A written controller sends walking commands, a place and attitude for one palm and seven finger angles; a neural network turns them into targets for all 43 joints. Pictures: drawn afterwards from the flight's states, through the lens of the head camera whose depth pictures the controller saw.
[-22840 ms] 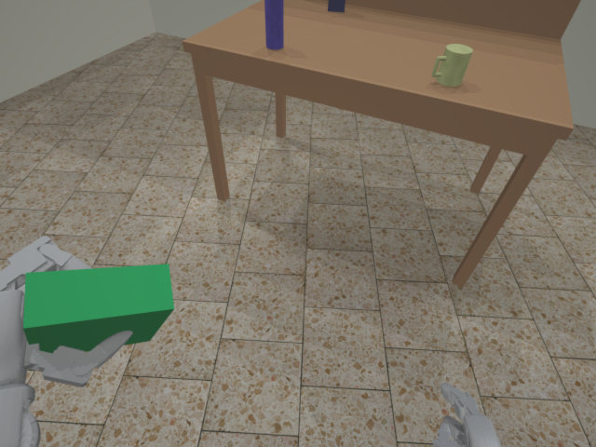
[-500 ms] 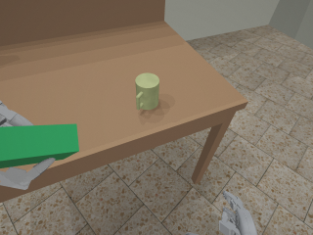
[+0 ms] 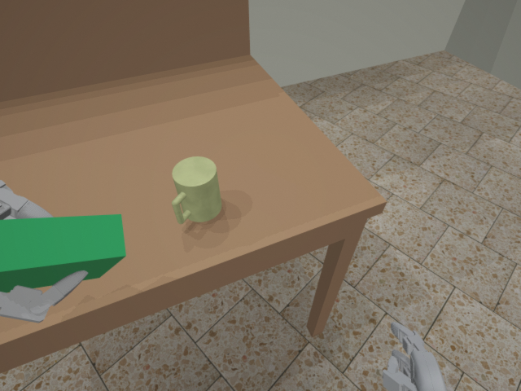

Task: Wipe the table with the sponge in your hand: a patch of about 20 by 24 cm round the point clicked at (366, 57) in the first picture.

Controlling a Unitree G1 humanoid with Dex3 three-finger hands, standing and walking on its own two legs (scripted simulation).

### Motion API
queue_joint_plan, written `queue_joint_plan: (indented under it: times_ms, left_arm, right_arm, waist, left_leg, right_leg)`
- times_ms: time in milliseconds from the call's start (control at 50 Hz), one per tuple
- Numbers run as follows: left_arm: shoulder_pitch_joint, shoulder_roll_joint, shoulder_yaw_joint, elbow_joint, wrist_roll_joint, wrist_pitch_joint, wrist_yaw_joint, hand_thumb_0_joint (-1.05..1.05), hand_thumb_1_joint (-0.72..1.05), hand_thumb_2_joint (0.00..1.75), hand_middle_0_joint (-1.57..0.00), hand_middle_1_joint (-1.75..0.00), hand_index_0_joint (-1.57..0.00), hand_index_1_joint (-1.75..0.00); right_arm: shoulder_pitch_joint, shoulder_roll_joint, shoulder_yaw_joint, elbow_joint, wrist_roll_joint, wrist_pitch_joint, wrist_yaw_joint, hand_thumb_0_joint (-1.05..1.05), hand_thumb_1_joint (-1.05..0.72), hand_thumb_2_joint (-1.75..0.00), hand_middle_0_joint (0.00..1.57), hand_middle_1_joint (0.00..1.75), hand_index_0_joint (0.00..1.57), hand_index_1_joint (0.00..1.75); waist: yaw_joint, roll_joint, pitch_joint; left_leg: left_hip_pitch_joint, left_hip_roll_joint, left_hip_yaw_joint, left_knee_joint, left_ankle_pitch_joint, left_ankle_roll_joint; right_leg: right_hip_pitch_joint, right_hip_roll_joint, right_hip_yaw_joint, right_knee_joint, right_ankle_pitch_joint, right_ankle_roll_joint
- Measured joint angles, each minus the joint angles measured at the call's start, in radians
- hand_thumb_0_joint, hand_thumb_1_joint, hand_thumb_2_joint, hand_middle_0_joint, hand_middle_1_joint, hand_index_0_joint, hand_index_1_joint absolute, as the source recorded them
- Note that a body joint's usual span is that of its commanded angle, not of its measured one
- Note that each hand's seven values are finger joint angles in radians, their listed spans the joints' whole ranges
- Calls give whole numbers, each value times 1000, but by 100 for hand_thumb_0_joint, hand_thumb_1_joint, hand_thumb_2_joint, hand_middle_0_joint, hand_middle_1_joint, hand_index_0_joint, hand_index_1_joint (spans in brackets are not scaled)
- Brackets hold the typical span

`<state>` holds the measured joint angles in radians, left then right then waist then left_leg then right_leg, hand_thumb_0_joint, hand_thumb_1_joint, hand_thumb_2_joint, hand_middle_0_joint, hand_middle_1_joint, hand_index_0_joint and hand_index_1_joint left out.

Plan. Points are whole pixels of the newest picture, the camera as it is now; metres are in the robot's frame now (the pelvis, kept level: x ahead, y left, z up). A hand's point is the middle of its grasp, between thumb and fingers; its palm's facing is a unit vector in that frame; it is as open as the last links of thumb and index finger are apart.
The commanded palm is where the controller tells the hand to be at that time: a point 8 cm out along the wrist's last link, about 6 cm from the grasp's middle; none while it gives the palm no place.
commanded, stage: come to a stop and stand still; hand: left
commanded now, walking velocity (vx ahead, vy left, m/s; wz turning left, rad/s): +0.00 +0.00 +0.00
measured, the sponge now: (72, 253) +0.23 +0.22 +0.17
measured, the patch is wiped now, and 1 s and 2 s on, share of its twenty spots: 0.00 0.00 0.00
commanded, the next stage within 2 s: look again from close up in 1.18 s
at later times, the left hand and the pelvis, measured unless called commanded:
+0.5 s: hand (77, 232) +0.26 +0.23 +0.18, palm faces +0.37 -0.82 -0.45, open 9.1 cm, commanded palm +0.20 +0.27 +0.19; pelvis +0.04 -0.01 +0.01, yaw -1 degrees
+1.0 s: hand (24, 261) +0.22 +0.28 +0.17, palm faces +0.40 -0.85 -0.35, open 9.1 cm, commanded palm +0.17 +0.31 +0.19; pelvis +0.01 +0.03 +0.02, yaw -1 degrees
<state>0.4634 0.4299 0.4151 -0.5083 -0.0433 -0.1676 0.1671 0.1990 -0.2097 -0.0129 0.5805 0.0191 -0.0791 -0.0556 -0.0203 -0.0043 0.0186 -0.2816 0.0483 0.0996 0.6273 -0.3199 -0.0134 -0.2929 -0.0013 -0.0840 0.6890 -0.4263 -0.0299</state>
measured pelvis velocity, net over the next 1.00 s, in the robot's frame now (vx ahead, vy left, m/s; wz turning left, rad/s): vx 0.01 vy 0.03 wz -0.01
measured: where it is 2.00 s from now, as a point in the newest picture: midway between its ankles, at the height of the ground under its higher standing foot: outside the picture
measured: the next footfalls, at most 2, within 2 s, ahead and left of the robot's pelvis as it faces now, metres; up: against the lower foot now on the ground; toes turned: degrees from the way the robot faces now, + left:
left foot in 0.30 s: +0.13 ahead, +0.13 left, +0.00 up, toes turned +3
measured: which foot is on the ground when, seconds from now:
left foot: down 0.00-0.02, up 0.04-0.28, down 0.30-1.00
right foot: down 0.00-1.00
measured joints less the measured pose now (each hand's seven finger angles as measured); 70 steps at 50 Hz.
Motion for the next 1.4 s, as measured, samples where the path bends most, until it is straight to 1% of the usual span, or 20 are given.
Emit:
queue_joint_plan:
  times_ms: [20, 60, 100, 140, 220, 300, 340, 380, 440, 500, 580, 680, 840, 1000, 1140, 1280, 1320, 1340, 1360, 1400]
  left_arm:
    - [0, -6, -6, 20, 2, 6, -1, 0, -42, 103, -84, -136, -84, -136]
    - [0, -29, -29, 50, 2, 17, -6, 0, -42, 103, -84, -136, -84, -136]
    - [-2, -68, -62, 68, -1, 25, -13, 0, -42, 103, -84, -135, -84, -136]
    - [10, -104, -84, 71, 1, 21, -12, 0, -42, 103, -84, -135, -84, -136]
    - [21, -109, -102, 32, 6, 9, -6, 0, -42, 103, -84, -135, -84, -136]
    - [10, -73, -83, -33, -4, 7, 5, 0, -42, 103, -84, -135, -84, -136]
    - [8, -51, -64, -53, -11, 10, 7, 0, -42, 103, -84, -135, -84, -136]
    - [-1, -35, -51, -47, -15, 15, 2, 0, -42, 103, -84, -135, -84, -136]
    - [8, -37, -51, -27, -15, 39, -7, 0, -42, 103, -84, -135, -84, -136]
    - [26, -44, -64, -18, -19, 66, -11, 0, -42, 103, -84, -135, -84, -136]
    - [50, -58, -91, -36, -27, 85, -11, 0, -42, 103, -84, -135, -84, -136]
    - [45, -61, -107, -55, -33, 84, -4, 0, -42, 103, -84, -135, -84, -136]
    - [8, -79, -105, 12, -26, 82, 11, 0, -42, 103, -84, -135, -84, -136]
    - [-1, -83, -118, 29, -13, 98, 8, 0, -42, 103, -84, -135, -84, -136]
    - [22, -62, -103, -25, -9, 74, 8, 0, -42, 103, -84, -135, -84, -136]
    - [30, -76, -99, 2, -10, 72, 8, 0, -42, 103, -84, -135, -84, -136]
    - [-103, 1, -72, 74, 42, 44, -46, 0, -42, 103, -85, -135, -84, -136]
    - [-170, 33, -47, 127, 42, 13, -57, 0, -42, 103, -85, -135, -84, -136]
    - [-215, 49, -19, 169, 34, -5, -60, 0, -42, 103, -85, -135, -84, -136]
    - [-242, 34, 15, 206, 11, -15, -54, 0, -42, 103, -85, -135, -84, -136]
  right_arm:
    - [5, -3, 2, -2, 3, -1, 2, 2, -91, -90, 20, 29, 20, 30]
    - [14, -2, 3, 13, 5, 4, 9, 1, -91, -90, 20, 29, 20, 30]
    - [25, -1, 7, 39, 7, 7, 20, 1, -91, -90, 20, 29, 20, 30]
    - [26, -1, 20, 56, 2, 7, 24, 2, -91, -90, 20, 29, 20, 30]
    - [10, 3, 35, 47, -15, -5, 10, 2, -91, -90, 20, 29, 20, 30]
    - [-17, -1, 29, 21, -16, -7, -2, 2, -90, -90, 20, 30, 20, 30]
    - [-33, -1, 20, 11, -9, 0, -4, 2, -90, -90, 20, 30, 20, 30]
    - [-50, 5, 14, 4, 0, 8, -3, 2, -91, -90, 20, 30, 20, 30]
    - [-66, 4, 17, -11, 2, 17, -4, 2, -91, -90, 20, 29, 20, 30]
    - [-68, 5, 24, -19, 2, 22, -4, 2, -91, -90, 20, 29, 20, 30]
    - [-48, -3, 29, -22, -4, 19, -10, 2, -91, -90, 20, 29, 20, 30]
    - [-21, -8, 28, -4, -8, 11, -22, 2, -91, -90, 20, 29, 20, 30]
    - [14, -4, 42, 20, -13, 1, -25, 2, -90, -90, 20, 30, 20, 30]
    - [26, 20, 60, 32, -17, -6, -17, 2, -90, -90, 20, 30, 20, 30]
    - [24, 25, 61, 31, -20, -21, -12, 2, -90, -90, 20, 30, 20, 30]
    - [11, 15, 55, 36, -15, -18, -9, 2, -90, -90, 20, 30, 20, 30]
    - [28, 13, 40, 26, -22, -35, -12, 2, -90, -90, 20, 30, 20, 30]
    - [20, 12, 40, 36, -21, -40, -7, 2, -90, -90, 20, 30, 20, 30]
    - [8, 12, 41, 41, -19, -41, 2, 2, -90, -90, 20, 30, 20, 30]
    - [-9, 7, 36, 33, -7, -49, 23, 2, -90, -90, 20, 30, 20, 30]
  waist:
    - [1, 26, -3]
    - [5, 51, -8]
    - [23, 43, -8]
    - [42, 24, 6]
    - [51, -5, 65]
    - [51, 0, 102]
    - [45, 8, 98]
    - [42, 4, 88]
    - [31, 22, 67]
    - [25, 24, 52]
    - [32, 14, 36]
    - [43, 14, 22]
    - [38, 42, -7]
    - [30, 28, 11]
    - [28, 18, 20]
    - [38, 29, 2]
    - [79, 25, 8]
    - [93, 16, 12]
    - [97, 7, 21]
    - [91, -4, 34]
  left_leg:
    - [-6, 13, -12, 23, -15, -3]
    - [-46, 15, -40, 138, -59, 4]
    - [-92, -13, -59, 280, -103, -1]
    - [-115, -28, -52, 322, -115, -1]
    - [-92, -33, -31, 133, -23, 5]
    - [-27, -36, -18, -75, 212, 14]
    - [2, -25, -13, -112, 195, 8]
    - [6, -21, -7, -116, 136, -5]
    - [-11, 0, -12, -107, 126, -19]
    - [-28, 10, -23, -94, 139, -8]
    - [-16, 13, -37, -123, 139, -8]
    - [-13, 11, -46, -134, 158, 1]
    - [-17, 2, -51, -161, 184, 21]
    - [-17, -18, -45, -196, 208, 39]
    - [-17, -31, -44, -213, 218, 49]
    - [-16, -28, -44, -202, 199, 49]
    - [-50, -18, -55, -165, 192, 45]
    - [-60, -15, -57, -155, 191, 44]
    - [-61, -13, -53, -153, 185, 43]
    - [-50, -16, -35, -159, 178, 46]
  right_leg:
    - [14, 9, -18, -28, 68, -11]
    - [33, 21, -37, -38, 70, -44]
    - [61, 15, -34, -68, 55, -58]
    - [87, 6, -18, -110, 68, -61]
    - [125, -12, -4, -155, 87, -57]
    - [135, -4, -2, -129, 65, -49]
    - [121, 6, 1, -91, 41, -41]
    - [108, 8, 7, -74, 29, -32]
    - [113, 30, 4, -114, 54, -46]
    - [122, 44, 2, -156, 83, -43]
    - [129, 52, 2, -183, 103, -40]
    - [149, 53, -6, -222, 133, -30]
    - [165, 48, -11, -286, 185, -10]
    - [154, 32, 0, -305, 209, 8]
    - [148, 21, 2, -308, 208, 16]
    - [160, 25, 5, -324, 203, 16]
    - [143, 34, -6, -313, 198, 14]
    - [130, 38, -6, -300, 194, 10]
    - [125, 39, -1, -293, 191, 8]
    - [119, 32, 17, -276, 183, 11]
